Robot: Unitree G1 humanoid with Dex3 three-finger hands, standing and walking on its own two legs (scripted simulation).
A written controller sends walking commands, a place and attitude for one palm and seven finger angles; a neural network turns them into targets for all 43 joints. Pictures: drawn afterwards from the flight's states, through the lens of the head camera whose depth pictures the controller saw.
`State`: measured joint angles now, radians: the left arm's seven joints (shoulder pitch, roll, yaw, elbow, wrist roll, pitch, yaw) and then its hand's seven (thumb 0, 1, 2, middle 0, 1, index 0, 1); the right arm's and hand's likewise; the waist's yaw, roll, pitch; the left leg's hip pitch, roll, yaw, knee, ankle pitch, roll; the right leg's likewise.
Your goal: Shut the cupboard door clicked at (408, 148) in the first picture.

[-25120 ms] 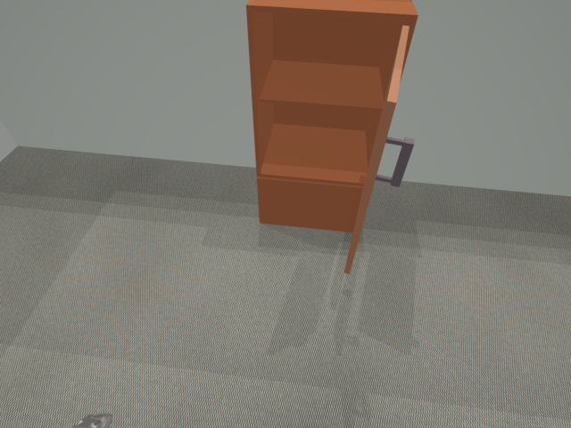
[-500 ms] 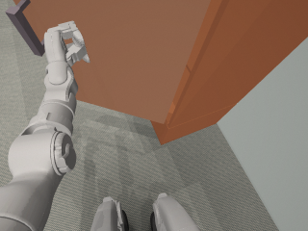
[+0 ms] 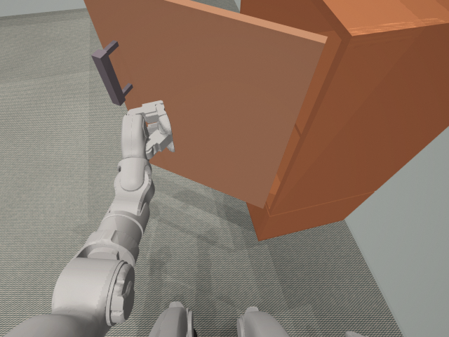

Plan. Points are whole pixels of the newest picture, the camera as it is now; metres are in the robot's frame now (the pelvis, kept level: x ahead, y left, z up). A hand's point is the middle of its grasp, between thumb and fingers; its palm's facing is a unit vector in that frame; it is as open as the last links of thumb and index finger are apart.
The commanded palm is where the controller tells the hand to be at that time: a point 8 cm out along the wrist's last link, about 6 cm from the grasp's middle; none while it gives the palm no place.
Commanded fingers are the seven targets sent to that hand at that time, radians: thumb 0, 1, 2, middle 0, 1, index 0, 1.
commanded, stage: draw the hand back to the body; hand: left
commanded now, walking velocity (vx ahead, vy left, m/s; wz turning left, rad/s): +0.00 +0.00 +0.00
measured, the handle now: (115, 74) +0.64 +0.20 +0.06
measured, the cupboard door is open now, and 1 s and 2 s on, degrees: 52 52 52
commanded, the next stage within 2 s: step back with the hand held close in 1.70 s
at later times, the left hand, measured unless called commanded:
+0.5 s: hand (118, 151) +0.39 +0.14 +0.13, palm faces +0.05 -1.00 -0.04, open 3.1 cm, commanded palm +0.34 +0.19 +0.13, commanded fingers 0.00 0.90 0.90 -1.30 -1.50 -1.30 -1.50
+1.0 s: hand out of the picture +0.28 +0.24 +0.19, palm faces +0.23 -0.94 -0.26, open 3.8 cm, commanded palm +0.23 +0.29 +0.21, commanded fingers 0.00 0.90 0.90 -0.61 -0.75 -0.61 -0.75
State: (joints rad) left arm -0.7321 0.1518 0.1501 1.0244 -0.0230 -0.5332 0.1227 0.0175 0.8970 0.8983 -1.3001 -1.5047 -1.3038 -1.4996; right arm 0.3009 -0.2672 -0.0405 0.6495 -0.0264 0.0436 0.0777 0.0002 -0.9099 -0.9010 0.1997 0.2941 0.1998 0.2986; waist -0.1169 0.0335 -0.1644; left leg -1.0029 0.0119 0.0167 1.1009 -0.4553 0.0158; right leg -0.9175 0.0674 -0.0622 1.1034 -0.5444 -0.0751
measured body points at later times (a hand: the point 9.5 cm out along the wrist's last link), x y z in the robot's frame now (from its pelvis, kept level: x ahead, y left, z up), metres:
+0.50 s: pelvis +0.00 +0.00 +0.04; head +0.04 -0.01 +0.49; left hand +0.38 +0.20 +0.13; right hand +0.06 -0.25 -0.09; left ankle +0.03 +0.11 -0.65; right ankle -0.01 -0.07 -0.65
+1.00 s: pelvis +0.02 +0.04 +0.09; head +0.01 +0.02 +0.54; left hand +0.26 +0.29 +0.21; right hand +0.23 -0.16 +0.02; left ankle +0.03 +0.11 -0.65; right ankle -0.01 -0.07 -0.65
